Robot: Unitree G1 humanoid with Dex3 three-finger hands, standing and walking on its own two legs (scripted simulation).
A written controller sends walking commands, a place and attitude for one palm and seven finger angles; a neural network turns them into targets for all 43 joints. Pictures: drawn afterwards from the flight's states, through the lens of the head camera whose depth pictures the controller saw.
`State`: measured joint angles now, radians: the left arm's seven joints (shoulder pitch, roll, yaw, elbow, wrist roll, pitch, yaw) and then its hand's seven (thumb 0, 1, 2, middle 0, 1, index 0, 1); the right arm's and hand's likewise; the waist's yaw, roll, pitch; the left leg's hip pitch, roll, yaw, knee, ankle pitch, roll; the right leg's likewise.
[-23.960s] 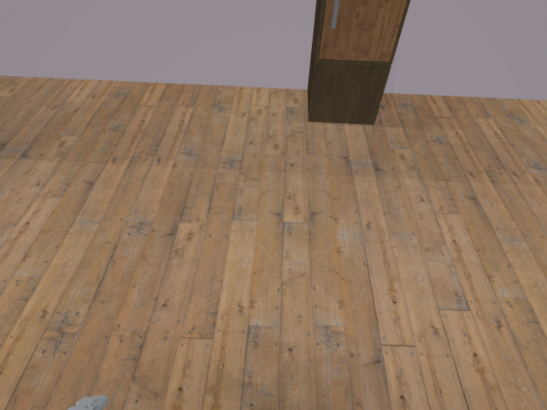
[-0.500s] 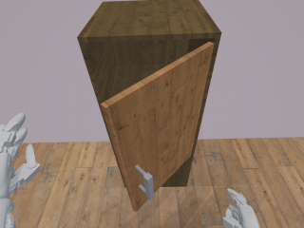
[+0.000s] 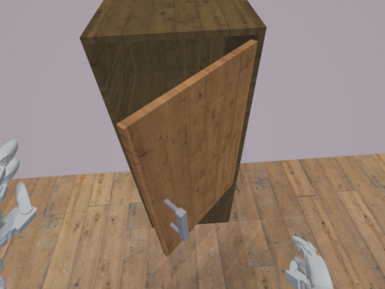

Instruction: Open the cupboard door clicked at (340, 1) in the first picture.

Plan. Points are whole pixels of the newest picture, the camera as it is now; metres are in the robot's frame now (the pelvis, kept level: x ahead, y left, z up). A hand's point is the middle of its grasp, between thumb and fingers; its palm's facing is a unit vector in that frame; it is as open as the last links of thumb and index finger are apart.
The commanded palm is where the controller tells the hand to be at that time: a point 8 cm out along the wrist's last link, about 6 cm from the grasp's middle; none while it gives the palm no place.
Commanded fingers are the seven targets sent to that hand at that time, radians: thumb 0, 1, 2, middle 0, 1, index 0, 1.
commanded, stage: step back with the hand held close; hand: left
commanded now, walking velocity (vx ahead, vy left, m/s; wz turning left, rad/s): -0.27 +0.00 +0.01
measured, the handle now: (177, 221) +0.31 +0.07 -0.10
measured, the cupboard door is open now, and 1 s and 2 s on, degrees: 45 45 45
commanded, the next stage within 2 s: stop stepping back and stand still in 1.18 s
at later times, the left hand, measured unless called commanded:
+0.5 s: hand out of the picture +0.13 +0.28 +0.15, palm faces +0.42 -0.76 -0.49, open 7.4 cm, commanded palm +0.07 +0.32 +0.17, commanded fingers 0.00 0.90 0.90 -0.20 -0.30 -0.20 -0.30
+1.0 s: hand out of the picture +0.08 +0.28 +0.15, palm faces +0.36 -0.79 -0.49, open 7.4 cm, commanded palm +0.01 +0.32 +0.17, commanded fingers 0.00 0.90 0.90 -0.20 -0.30 -0.20 -0.30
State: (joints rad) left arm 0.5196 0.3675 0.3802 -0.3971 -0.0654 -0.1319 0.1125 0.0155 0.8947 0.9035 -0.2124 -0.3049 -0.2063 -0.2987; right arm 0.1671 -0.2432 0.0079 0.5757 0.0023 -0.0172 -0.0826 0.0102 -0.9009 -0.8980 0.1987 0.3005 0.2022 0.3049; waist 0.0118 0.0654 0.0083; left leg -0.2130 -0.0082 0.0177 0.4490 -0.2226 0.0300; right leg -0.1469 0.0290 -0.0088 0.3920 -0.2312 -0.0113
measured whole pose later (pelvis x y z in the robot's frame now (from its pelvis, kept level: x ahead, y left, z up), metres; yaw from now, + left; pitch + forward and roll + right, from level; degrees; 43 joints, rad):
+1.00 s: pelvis -0.12 +0.01 -0.01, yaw +3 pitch +3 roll -3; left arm 0.55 0.47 0.42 -0.53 -0.04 -0.23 0.13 0.01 0.89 0.90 -0.22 -0.31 -0.21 -0.30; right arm 0.14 -0.21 -0.02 0.61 0.00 -0.03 -0.08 0.01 -0.90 -0.90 0.20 0.30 0.20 0.30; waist -0.02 -0.02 0.02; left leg -0.40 -0.03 -0.01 0.56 -0.22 0.07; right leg -0.30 0.08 0.06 0.49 -0.25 -0.01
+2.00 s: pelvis -0.30 -0.01 -0.01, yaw -4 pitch -1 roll +0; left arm 0.54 0.41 0.42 -0.42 -0.05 -0.23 0.15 0.01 0.89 0.90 -0.22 -0.31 -0.21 -0.30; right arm 0.27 -0.22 0.00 0.66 0.00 -0.11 -0.07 0.01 -0.90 -0.90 0.20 0.30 0.20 0.30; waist 0.00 0.02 -0.03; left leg -0.29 0.00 0.01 0.55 -0.25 0.01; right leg -0.11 0.06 -0.03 0.49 -0.38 -0.05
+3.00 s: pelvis -0.33 +0.01 -0.01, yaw -2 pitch -1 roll -1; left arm 0.29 0.18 -0.01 0.99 0.02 0.05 0.01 0.02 0.95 0.90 -0.21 -0.30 -0.20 -0.30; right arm 0.21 -0.25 0.02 1.01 -0.03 0.01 -0.02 0.01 -0.91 -0.90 0.20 0.30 0.20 0.30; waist -0.02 -0.03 0.06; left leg -0.32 -0.03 -0.01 0.49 -0.15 0.03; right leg -0.15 0.03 -0.05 0.48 -0.32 -0.03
